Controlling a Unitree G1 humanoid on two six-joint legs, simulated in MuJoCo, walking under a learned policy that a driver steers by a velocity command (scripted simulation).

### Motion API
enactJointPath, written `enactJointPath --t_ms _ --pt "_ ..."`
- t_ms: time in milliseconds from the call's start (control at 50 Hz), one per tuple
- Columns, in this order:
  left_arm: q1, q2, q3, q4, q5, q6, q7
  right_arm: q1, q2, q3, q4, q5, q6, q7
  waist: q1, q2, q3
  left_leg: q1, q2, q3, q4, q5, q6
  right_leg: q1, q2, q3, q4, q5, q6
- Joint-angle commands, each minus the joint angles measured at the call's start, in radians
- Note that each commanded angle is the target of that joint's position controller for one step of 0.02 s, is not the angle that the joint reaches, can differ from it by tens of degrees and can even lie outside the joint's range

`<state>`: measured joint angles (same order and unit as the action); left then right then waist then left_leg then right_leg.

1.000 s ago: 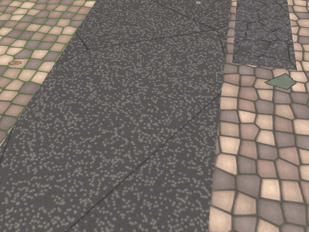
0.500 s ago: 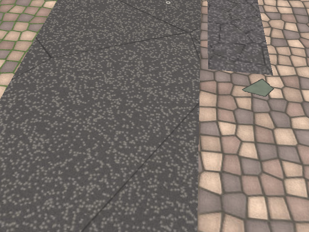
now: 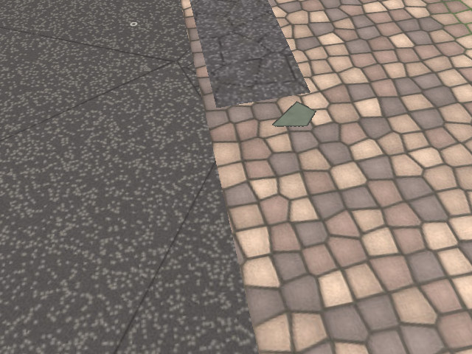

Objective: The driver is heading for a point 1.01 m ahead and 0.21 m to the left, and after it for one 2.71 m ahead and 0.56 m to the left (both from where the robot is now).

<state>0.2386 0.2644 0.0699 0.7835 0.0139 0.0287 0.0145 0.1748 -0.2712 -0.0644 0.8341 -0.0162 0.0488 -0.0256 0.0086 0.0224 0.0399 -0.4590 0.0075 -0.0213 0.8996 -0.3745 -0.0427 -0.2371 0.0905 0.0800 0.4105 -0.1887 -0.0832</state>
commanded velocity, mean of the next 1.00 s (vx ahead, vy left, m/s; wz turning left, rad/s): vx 0.28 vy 0.00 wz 0.27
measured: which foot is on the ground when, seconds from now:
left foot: up 0.00-0.14, down 0.16-0.46, up 0.48-0.86, down 0.88-1.00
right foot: down 0.00-0.20, up 0.22-0.42, down 0.44-0.88, up 0.90-1.00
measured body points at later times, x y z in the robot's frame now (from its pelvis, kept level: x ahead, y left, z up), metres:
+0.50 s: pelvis +0.04 +0.02 +0.00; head +0.05 +0.01 +0.45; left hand +0.08 +0.31 -0.12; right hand +0.16 -0.25 -0.13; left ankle +0.00 +0.12 -0.73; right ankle +0.02 -0.08 -0.75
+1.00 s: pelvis +0.25 +0.14 -0.02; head +0.28 +0.16 +0.43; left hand +0.14 +0.37 -0.16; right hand +0.48 -0.03 -0.13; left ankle +0.27 +0.21 -0.74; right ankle +0.16 -0.04 -0.64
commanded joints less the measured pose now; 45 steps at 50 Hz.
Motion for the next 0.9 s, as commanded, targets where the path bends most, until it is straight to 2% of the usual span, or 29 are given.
enactJointPath --t_ms 20,60,100,140,160,180,200,220,240,260,300,340,380,420,440,460,480,500,520,540,580,620,720,780,820,840,860,880,900 --pt "0.052 0.142 0.030 -0.036 0.009 -0.007 0.002 -0.022 -0.057 -0.004 -0.069 0.005 -0.011 -0.005 0.033 -0.139 -0.086 -0.019 -0.004 0.005 -0.081 -0.033 0.012 0.149 -0.276 0.243 -0.065 0.372 -0.164" --pt "0.023 0.135 0.022 -0.036 0.014 -0.006 0.000 0.002 -0.055 0.000 -0.063 0.011 -0.012 -0.008 0.024 -0.138 -0.093 0.066 -0.010 0.014 -0.151 -0.044 0.028 0.115 -0.276 0.239 -0.056 0.393 -0.156" --pt "-0.012 0.101 0.002 -0.028 0.016 -0.008 0.004 0.035 -0.038 0.008 -0.045 0.015 -0.014 -0.009 0.008 -0.130 -0.099 0.192 -0.012 0.025 -0.292 -0.006 0.045 0.073 -0.268 0.221 -0.046 0.384 -0.130" --pt "-0.022 0.073 -0.019 -0.005 0.006 -0.011 0.013 0.074 -0.011 0.023 -0.019 0.006 -0.027 -0.009 -0.028 -0.077 -0.085 0.390 0.004 -0.007 -0.595 0.236 0.062 -0.015 -0.233 0.183 -0.029 0.237 -0.053" --pt "0.008 0.056 -0.026 -0.005 0.009 -0.016 0.013 0.058 -0.073 0.017 -0.028 -0.012 -0.041 -0.013 0.006 0.023 -0.084 0.435 0.130 -0.177 -0.651 0.287 0.085 -0.054 -0.175 0.139 0.030 0.116 -0.002" --pt "0.049 0.063 -0.021 0.001 -0.002 -0.014 0.013 -0.019 -0.163 0.004 -0.051 -0.005 -0.046 -0.005 0.067 0.125 -0.052 0.337 0.247 -0.307 -0.630 0.458 0.160 -0.045 -0.058 0.044 0.020 -0.065 0.033" --pt "0.026 0.089 -0.019 0.023 0.008 -0.006 0.021 -0.034 -0.137 0.007 -0.045 0.004 -0.048 0.010 0.042 0.130 -0.047 0.250 0.250 -0.314 -0.611 0.451 0.199 0.049 -0.068 0.018 0.003 -0.098 0.044" --pt "-0.002 0.105 -0.015 0.024 0.008 -0.006 0.024 -0.040 -0.129 0.007 -0.046 0.007 -0.050 0.020 0.033 0.141 -0.029 0.231 0.206 -0.300 -0.605 0.417 0.184 0.069 -0.061 0.009 0.009 -0.069 0.047" --pt "-0.019 0.103 -0.015 0.027 0.010 -0.010 0.022 -0.021 -0.126 0.005 -0.040 0.009 -0.047 0.022 0.016 0.147 -0.052 0.242 0.167 -0.297 -0.619 0.256 0.172 0.076 -0.051 -0.012 0.021 -0.088 0.049" --pt "-0.040 0.105 -0.011 0.018 0.015 -0.015 0.017 0.011 -0.143 -0.004 -0.032 0.012 -0.041 0.020 -0.001 0.173 -0.044 0.248 0.141 -0.315 -0.635 0.059 0.180 0.040 -0.029 -0.049 0.076 -0.156 0.048" --pt "-0.067 0.088 -0.014 -0.001 0.023 -0.026 0.002 0.064 -0.165 -0.023 -0.017 0.005 -0.025 0.020 -0.021 0.170 0.008 0.241 0.157 -0.409 -0.690 -0.286 0.232 -0.072 -0.011 -0.082 0.150 -0.244 0.045" --pt "-0.083 0.078 -0.016 -0.017 0.020 -0.042 -0.004 0.080 -0.167 -0.035 -0.019 -0.002 -0.021 0.022 -0.027 0.151 0.041 0.231 0.188 -0.497 -0.715 -0.343 0.276 -0.131 -0.025 -0.064 0.218 -0.266 0.040" --pt "-0.066 0.072 -0.018 -0.021 0.011 -0.062 -0.006 0.054 -0.165 -0.044 -0.033 0.000 -0.026 0.028 -0.008 0.120 0.032 0.222 0.177 -0.506 -0.705 -0.291 0.285 -0.113 -0.037 -0.046 0.196 -0.273 0.030" --pt "0.027 0.052 -0.021 0.004 0.002 -0.078 0.000 -0.035 -0.157 -0.050 -0.061 0.009 -0.027 0.034 0.062 0.090 0.012 0.104 0.093 -0.423 -0.642 -0.225 0.239 0.095 -0.024 -0.071 -0.001 -0.161 0.016" --pt "0.109 0.075 -0.013 0.027 0.003 -0.085 0.009 -0.080 -0.136 -0.050 -0.081 0.010 -0.031 0.034 0.108 0.051 -0.001 -0.037 0.031 -0.367 -0.556 -0.218 0.193 0.278 -0.058 -0.029 -0.086 -0.133 0.005" --pt "0.211 0.170 0.009 0.044 0.016 -0.089 0.027 -0.116 -0.071 -0.035 -0.116 0.016 -0.044 0.036 0.145 -0.117 -0.023 -0.213 -0.061 -0.230 -0.329 -0.226 0.132 0.437 -0.249 0.181 -0.211 -0.331 -0.028" --pt "0.206 0.275 0.035 0.044 0.026 -0.088 0.029 -0.120 -0.033 -0.021 -0.145 0.014 -0.053 0.039 0.127 -0.273 0.010 -0.369 -0.155 -0.068 -0.100 -0.173 0.113 0.431 -0.468 0.537 -0.341 -0.578 -0.110" --pt "0.158 0.216 0.026 0.041 0.033 -0.088 0.029 -0.121 -0.103 -0.031 -0.136 -0.016 -0.060 0.041 0.080 -0.111 0.084 -0.378 -0.038 -0.105 0.017 -0.087 0.118 0.344 -0.496 0.504 -0.314 -0.535 -0.142" --pt "0.111 0.154 0.009 0.027 0.023 -0.094 0.025 -0.080 -0.101 -0.033 -0.112 -0.012 -0.065 0.052 0.042 -0.061 0.088 -0.355 -0.019 -0.110 0.051 -0.015 0.113 0.320 -0.445 0.416 -0.306 -0.456 -0.125" --pt "0.086 0.129 0.002 0.019 0.019 -0.102 0.020 -0.047 -0.095 -0.032 -0.096 -0.010 -0.066 0.060 0.025 -0.069 0.081 -0.339 -0.007 -0.099 0.074 0.034 0.099 0.319 -0.396 0.311 -0.311 -0.340 -0.096" --pt "0.103 0.122 -0.003 0.029 0.017 -0.116 0.017 -0.047 -0.090 -0.029 -0.095 -0.023 -0.058 0.079 0.030 -0.111 0.050 -0.333 0.003 -0.056 0.147 0.098 0.081 0.326 -0.336 0.147 -0.296 -0.117 -0.070" --pt "0.158 0.112 -0.006 0.054 0.015 -0.120 0.005 -0.097 -0.071 -0.020 -0.122 -0.020 -0.051 0.094 0.046 -0.116 0.047 -0.358 0.011 -0.029 0.159 0.139 0.072 0.332 -0.320 0.051 -0.276 0.070 -0.062" --pt "0.186 0.114 -0.013 0.078 0.013 -0.122 -0.007 -0.247 -0.039 0.010 -0.198 -0.021 -0.051 0.122 0.069 -0.122 0.082 -0.283 0.022 0.066 -0.057 0.253 0.066 0.263 -0.299 -0.117 -0.263 0.308 -0.048" --pt "0.224 0.133 -0.012 0.109 0.012 -0.121 -0.003 -0.299 -0.033 0.023 -0.231 -0.025 -0.051 0.125 0.076 -0.129 0.092 -0.161 -0.001 0.143 -0.214 0.232 0.112 0.261 -0.318 -0.173 -0.236 0.468 -0.037" --pt "0.241 0.154 -0.013 0.136 0.008 -0.116 0.002 -0.227 -0.045 0.018 -0.213 -0.031 -0.055 0.107 0.031 -0.149 0.040 -0.008 -0.067 0.179 -0.264 0.180 0.163 0.289 -0.331 -0.210 -0.104 0.858 -0.028" --pt "0.243 0.171 -0.011 0.146 0.008 -0.110 0.004 -0.131 -0.062 0.010 -0.183 -0.032 -0.060 0.095 -0.018 -0.156 -0.022 0.105 -0.103 0.181 -0.283 0.151 0.191 0.298 -0.336 -0.223 0.029 1.002 -0.025" --pt "0.236 0.179 -0.012 0.149 0.003 -0.105 0.006 0.032 -0.086 -0.004 -0.128 -0.036 -0.070 0.082 -0.093 -0.145 -0.109 0.315 -0.125 0.162 -0.351 0.187 0.221 0.235 -0.332 -0.244 0.213 0.985 -0.013" --pt "0.228 0.158 -0.021 0.138 -0.001 -0.106 0.003 0.192 -0.137 -0.025 -0.073 -0.050 -0.077 0.064 -0.163 -0.108 -0.193 0.586 -0.035 0.045 -0.380 0.161 0.253 0.037 -0.306 -0.250 0.445 0.731 -0.003" --pt "0.294 0.005 -0.054 0.090 -0.018 -0.106 -0.019 0.246 -0.239 -0.044 -0.067 -0.057 -0.081 0.047 -0.110 0.157 -0.347 0.905 0.352 -0.453 -0.424 0.121 0.360 -0.324 -0.158 -0.246 0.846 -0.248 0.040"
Velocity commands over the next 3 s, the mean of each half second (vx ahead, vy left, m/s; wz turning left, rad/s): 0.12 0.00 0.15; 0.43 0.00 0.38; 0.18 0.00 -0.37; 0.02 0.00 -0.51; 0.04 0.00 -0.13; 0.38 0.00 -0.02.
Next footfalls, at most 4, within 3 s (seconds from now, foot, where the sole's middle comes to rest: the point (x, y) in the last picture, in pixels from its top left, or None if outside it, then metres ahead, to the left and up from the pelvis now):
0.16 left None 0.05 0.12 -0.78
0.44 right None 0.05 -0.07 -0.78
0.88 left None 0.31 0.22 -0.78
1.38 right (210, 328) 0.54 0.14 -0.78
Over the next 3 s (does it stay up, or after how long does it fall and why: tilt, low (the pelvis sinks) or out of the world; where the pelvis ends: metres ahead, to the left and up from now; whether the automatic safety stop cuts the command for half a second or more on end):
stays up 0.62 0.25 0.00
